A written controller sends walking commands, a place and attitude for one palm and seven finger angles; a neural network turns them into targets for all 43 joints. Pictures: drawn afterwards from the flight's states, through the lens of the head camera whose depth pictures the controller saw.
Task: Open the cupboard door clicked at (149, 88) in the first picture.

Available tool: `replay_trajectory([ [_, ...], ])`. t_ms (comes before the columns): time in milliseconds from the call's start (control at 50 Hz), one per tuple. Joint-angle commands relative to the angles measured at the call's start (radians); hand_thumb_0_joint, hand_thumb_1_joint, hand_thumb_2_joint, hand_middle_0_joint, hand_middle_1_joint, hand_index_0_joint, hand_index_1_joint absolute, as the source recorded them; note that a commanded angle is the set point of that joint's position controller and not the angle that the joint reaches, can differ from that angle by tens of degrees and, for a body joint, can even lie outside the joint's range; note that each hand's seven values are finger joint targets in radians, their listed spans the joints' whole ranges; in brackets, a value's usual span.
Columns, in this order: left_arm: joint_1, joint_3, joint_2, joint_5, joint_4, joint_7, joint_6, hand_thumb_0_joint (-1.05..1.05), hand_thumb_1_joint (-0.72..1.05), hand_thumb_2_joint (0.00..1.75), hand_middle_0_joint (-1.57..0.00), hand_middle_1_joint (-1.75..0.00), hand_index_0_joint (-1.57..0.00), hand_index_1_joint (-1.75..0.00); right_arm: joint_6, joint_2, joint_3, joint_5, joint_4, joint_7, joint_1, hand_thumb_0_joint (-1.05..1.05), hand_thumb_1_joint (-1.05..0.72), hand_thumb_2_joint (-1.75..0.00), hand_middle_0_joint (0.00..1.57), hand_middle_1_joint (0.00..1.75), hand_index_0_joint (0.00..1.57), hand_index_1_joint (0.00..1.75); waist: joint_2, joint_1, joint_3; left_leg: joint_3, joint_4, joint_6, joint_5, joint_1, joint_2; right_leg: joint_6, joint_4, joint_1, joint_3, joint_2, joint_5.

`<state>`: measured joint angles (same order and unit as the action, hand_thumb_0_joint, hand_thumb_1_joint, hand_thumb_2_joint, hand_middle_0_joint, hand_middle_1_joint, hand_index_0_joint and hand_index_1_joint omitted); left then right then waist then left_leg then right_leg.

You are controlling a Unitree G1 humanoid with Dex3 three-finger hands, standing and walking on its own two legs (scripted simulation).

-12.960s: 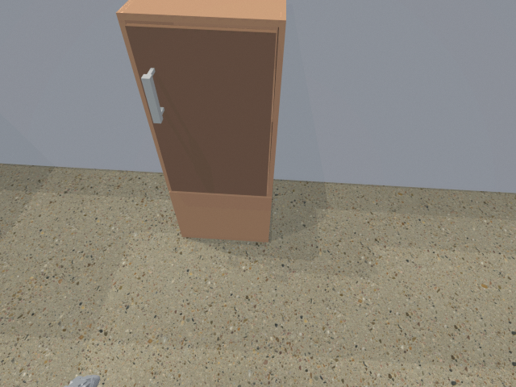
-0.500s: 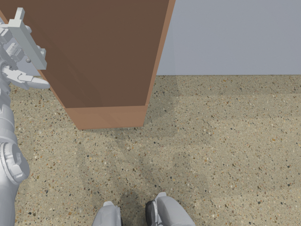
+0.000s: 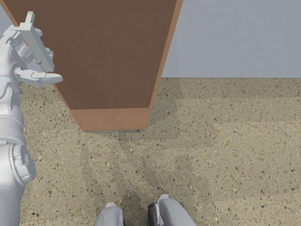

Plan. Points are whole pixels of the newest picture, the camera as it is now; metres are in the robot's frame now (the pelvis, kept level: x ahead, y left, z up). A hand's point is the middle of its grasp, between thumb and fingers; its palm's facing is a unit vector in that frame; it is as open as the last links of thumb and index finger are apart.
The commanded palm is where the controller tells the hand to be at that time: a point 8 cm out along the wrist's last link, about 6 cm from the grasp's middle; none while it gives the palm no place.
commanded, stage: close the thumb around the handle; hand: left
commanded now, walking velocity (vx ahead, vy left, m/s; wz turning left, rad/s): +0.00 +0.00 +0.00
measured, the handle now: (40, 44) +0.56 +0.24 +0.07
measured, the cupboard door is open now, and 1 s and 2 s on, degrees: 0 12 54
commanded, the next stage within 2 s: pull the door open along its arc in 0.48 s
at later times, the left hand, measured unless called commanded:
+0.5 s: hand (45, 63) +0.50 +0.22 +0.07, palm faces -0.01 -1.00 -0.01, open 5.9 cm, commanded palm +0.49 +0.27 +0.07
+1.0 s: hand (51, 88) +0.44 +0.20 +0.07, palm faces -0.02 -1.00 +0.00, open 6.0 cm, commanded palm +0.38 +0.24 +0.07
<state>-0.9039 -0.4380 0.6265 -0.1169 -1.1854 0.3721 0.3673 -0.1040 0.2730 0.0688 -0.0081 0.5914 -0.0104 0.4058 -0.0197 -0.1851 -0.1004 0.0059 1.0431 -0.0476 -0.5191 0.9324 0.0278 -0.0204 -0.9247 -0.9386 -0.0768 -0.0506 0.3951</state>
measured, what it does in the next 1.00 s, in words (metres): stands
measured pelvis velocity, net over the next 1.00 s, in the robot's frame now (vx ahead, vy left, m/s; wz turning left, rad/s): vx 0.01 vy -0.01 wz -0.02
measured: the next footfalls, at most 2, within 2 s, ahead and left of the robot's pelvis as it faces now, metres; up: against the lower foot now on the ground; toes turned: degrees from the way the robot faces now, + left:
none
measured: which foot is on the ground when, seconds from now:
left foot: down 0.00-1.00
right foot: down 0.00-1.00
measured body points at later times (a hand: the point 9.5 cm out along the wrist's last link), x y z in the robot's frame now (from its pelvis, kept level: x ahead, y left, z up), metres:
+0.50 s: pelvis +0.00 +0.00 +0.00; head +0.14 +0.03 +0.42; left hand +0.50 +0.27 +0.07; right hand -0.01 -0.27 -0.10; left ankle -0.02 +0.08 -0.67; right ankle +0.02 -0.11 -0.67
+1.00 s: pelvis +0.01 -0.01 +0.01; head +0.11 +0.01 +0.45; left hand +0.43 +0.25 +0.07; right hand +0.04 -0.27 -0.09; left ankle -0.02 +0.08 -0.67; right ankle +0.02 -0.11 -0.67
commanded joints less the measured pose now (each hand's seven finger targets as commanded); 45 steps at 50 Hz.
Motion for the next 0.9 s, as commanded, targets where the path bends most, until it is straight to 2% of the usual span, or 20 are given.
replay_trajectory([
  [0,-0.411,-0.029,0.268,-0.014,0.19,-0.01,0.071,0.0,0.17,0.59,-0.35,-1.27,-0.35,-1.27,0.013,0.2,-0.077,-0.001,-0.034,-0.012,0.187,0.0,-0.9,-0.9,0.2,0.3,0.2,0.3,-0.159,-0.006,-0.468,-0.08,-0.101,0.033,0.565,-0.359,0.009,-0.003,0.053,0.205,0.04,-0.016,-0.34],
  [60,-0.446,-0.017,0.255,-0.012,0.199,-0.011,0.08,0.0,0.34,0.66,-0.36,-1.29,-0.36,-1.29,0.015,0.198,-0.076,-0.003,-0.028,-0.011,0.187,0.0,-0.9,-0.9,0.2,0.3,0.2,0.3,-0.201,-0.009,-0.488,-0.088,-0.097,0.041,0.582,-0.386,0.01,-0.005,0.046,0.18,0.037,-0.015,-0.328],
  [100,-0.44,-0.023,0.276,-0.008,0.182,-0.011,0.073,0.0,0.45,0.71,-0.37,-1.3,-0.37,-1.3,0.015,0.203,-0.074,-0.001,-0.03,-0.013,0.185,0.0,-0.9,-0.9,0.2,0.3,0.2,0.3,-0.155,-0.015,-0.471,-0.087,-0.098,0.033,0.554,-0.352,0.009,-0.003,0.049,0.195,0.039,-0.014,-0.327],
  [120,-0.455,-0.024,0.272,-0.008,0.186,-0.012,0.077,0.0,0.51,0.73,-0.37,-1.31,-0.37,-1.31,0.016,0.201,-0.075,-0.002,-0.028,-0.015,0.187,0.0,-0.9,-0.9,0.2,0.3,0.2,0.3,-0.179,-0.016,-0.475,-0.085,-0.092,0.033,0.566,-0.356,0.008,-0.006,0.043,0.188,0.04,-0.014,-0.332],
  [160,-0.433,-0.039,0.288,-0.005,0.185,-0.013,0.076,0.0,0.62,0.78,-0.38,-1.32,-0.38,-1.32,0.017,0.202,-0.077,-0.003,-0.03,-0.013,0.189,0.0,-0.9,-0.9,0.2,0.3,0.2,0.3,-0.189,-0.001,-0.501,-0.088,-0.093,0.039,0.582,-0.375,0.009,-0.006,0.042,0.194,0.038,-0.014,-0.333],
  [200,-0.464,-0.015,0.264,-0.009,0.19,-0.012,0.074,0.0,0.73,0.83,-0.39,-1.33,-0.39,-1.33,0.016,0.199,-0.073,-0.003,-0.028,-0.013,0.186,0.0,-0.9,-0.9,0.2,0.3,0.2,0.3,-0.17,-0.02,-0.489,-0.082,-0.09,0.031,0.552,-0.356,0.008,-0.001,0.046,0.197,0.042,-0.014,-0.334],
  [260,-0.43,-0.049,0.3,-0.009,0.201,-0.008,0.076,0.0,0.9,0.9,-0.4,-1.35,-0.4,-1.35,0.017,0.202,-0.077,-0.003,-0.033,-0.013,0.189,0.0,-0.9,-0.9,0.2,0.3,0.2,0.3,-0.192,0.001,-0.536,-0.082,-0.087,0.036,0.593,-0.369,0.006,-0.005,0.04,0.224,0.043,-0.014,-0.362],
  [320,-0.417,-0.048,0.287,-0.019,0.225,-0.006,0.078,0.0,0.9,0.9,-0.4,-1.35,-0.4,-1.35,0.014,0.198,-0.078,-0.001,-0.04,-0.012,0.189,0.0,-0.9,-0.9,0.2,0.3,0.2,0.3,-0.187,0.002,-0.526,-0.082,-0.088,0.033,0.618,-0.374,0.009,-0.006,0.04,0.228,0.042,-0.016,-0.38],
  [360,-0.41,-0.07,0.311,-0.022,0.191,-0.015,0.063,0.0,0.9,0.9,-0.4,-1.35,-0.4,-1.35,0.014,0.199,-0.078,0.001,-0.042,-0.014,0.184,0.0,-0.9,-0.9,0.2,0.3,0.2,0.3,-0.145,0.001,-0.487,-0.073,-0.096,0.028,0.558,-0.318,0.005,-0.001,0.046,0.251,0.044,-0.015,-0.371],
  [420,-0.423,-0.071,0.32,-0.01,0.209,-0.034,0.069,0.0,0.9,0.9,-0.4,-1.35,-0.4,-1.35,0.018,0.196,-0.073,0.0,-0.052,-0.013,0.18,0.0,-0.9,-0.9,0.2,0.3,0.2,0.3,-0.17,0.005,-0.48,-0.066,-0.101,0.023,0.522,-0.301,-0.001,-0.004,0.047,0.258,0.051,-0.013,-0.359],
  [480,-0.425,-0.075,0.348,0.005,0.178,-0.042,0.068,0.0,0.9,0.9,-0.4,-1.35,-0.4,-1.35,0.023,0.198,-0.069,0.002,-0.051,-0.018,0.174,0.0,-0.9,-0.9,0.2,0.3,0.2,0.3,-0.136,-0.003,-0.445,-0.056,-0.102,0.015,0.446,-0.24,-0.004,0.002,0.055,0.275,0.062,-0.01,-0.328],
  [540,-0.444,-0.086,0.371,0.007,0.179,-0.036,0.075,0.0,0.9,0.9,-0.4,-1.35,-0.4,-1.35,0.029,0.197,-0.067,0.002,-0.056,-0.021,0.173,0.0,-0.9,-0.9,0.2,0.3,0.2,0.3,-0.155,0.0,-0.476,-0.052,-0.098,0.014,0.437,-0.231,-0.007,0.001,0.05,0.295,0.068,-0.008,-0.334],
  [560,-0.433,-0.098,0.386,0.005,0.171,-0.033,0.073,0.0,0.9,0.9,-0.4,-1.35,-0.4,-1.35,0.033,0.201,-0.068,0.002,-0.055,-0.022,0.174,0.0,-0.9,-0.9,0.2,0.3,0.2,0.3,-0.131,-0.001,-0.48,-0.052,-0.094,0.011,0.428,-0.222,-0.006,0.003,0.053,0.305,0.071,-0.008,-0.332],
  [600,-0.419,-0.017,0.252,-0.014,0.205,-0.021,0.078,0.0,0.9,0.9,-0.4,-1.35,-0.4,-1.35,0.036,0.187,-0.069,0.004,-0.063,-0.014,0.166,0.0,-0.9,-0.9,0.2,0.3,0.2,0.3,-0.172,0.0,-0.492,-0.054,-0.105,0.019,0.443,-0.274,-0.007,0.0,0.053,0.277,0.061,-0.009,-0.328],
  [620,-0.395,-0.014,0.224,-0.028,0.218,-0.02,0.084,0.0,0.9,0.9,-0.4,-1.35,-0.4,-1.35,0.037,0.188,-0.073,0.003,-0.062,-0.011,0.169,0.0,-0.9,-0.9,0.2,0.3,0.2,0.3,-0.184,0.005,-0.516,-0.059,-0.101,0.021,0.486,-0.321,-0.004,-0.006,0.048,0.256,0.054,-0.012,-0.338],
  [640,-0.372,-0.042,0.256,-0.033,0.239,-0.021,0.087,0.0,0.9,0.9,-0.4,-1.35,-0.4,-1.35,0.036,0.193,-0.076,0.002,-0.059,-0.009,0.169,0.0,-0.9,-0.9,0.2,0.3,0.2,0.3,-0.182,0.02,-0.536,-0.058,-0.101,0.025,0.498,-0.327,-0.001,-0.003,0.048,0.271,0.055,-0.011,-0.347],
  [680,-0.311,-0.035,0.242,-0.035,0.248,-0.022,0.083,0.0,0.9,0.9,-0.4,-1.35,-0.4,-1.35,0.034,0.191,-0.077,0.006,-0.068,-0.005,0.163,0.0,-0.9,-0.9,0.2,0.3,0.2,0.3,-0.139,0.032,-0.524,-0.051,-0.11,0.02,0.484,-0.301,-0.005,-0.002,0.053,0.304,0.058,-0.013,-0.358],
  [740,-0.205,-0.039,0.225,-0.041,0.315,-0.026,0.082,0.0,0.9,0.9,-0.4,-1.35,-0.4,-1.35,0.027,0.189,-0.085,0.012,-0.088,-0.001,0.15,0.0,-0.9,-0.9,0.2,0.3,0.2,0.3,-0.141,0.061,-0.54,-0.042,-0.126,0.021,0.512,-0.322,-0.006,-0.003,0.056,0.337,0.057,-0.013,-0.386],
  [800,-0.069,-0.021,0.164,-0.069,0.391,-0.024,0.066,0.0,0.9,0.9,-0.4,-1.35,-0.4,-1.35,0.025,0.179,-0.091,0.02,-0.114,0.006,0.123,0.0,-0.9,-0.9,0.2,0.3,0.2,0.3,-0.101,0.082,-0.518,-0.025,-0.147,0.016,0.511,-0.306,-0.011,-0.003,0.071,0.399,0.058,-0.012,-0.417],
  [880,0.107,0.017,0.073,-0.108,0.533,-0.032,0.059,0.0,0.9,0.9,-0.4,-1.35,-0.4,-1.35,0.03,0.164,-0.102,0.034,-0.14,0.014,0.086,0.0,-0.9,-0.9,0.2,0.3,0.2,0.3,-0.102,0.11,-0.486,-0.02,-0.176,0.021,0.578,-0.344,-0.008,-0.004,0.082,0.425,0.052,-0.011,-0.457],
])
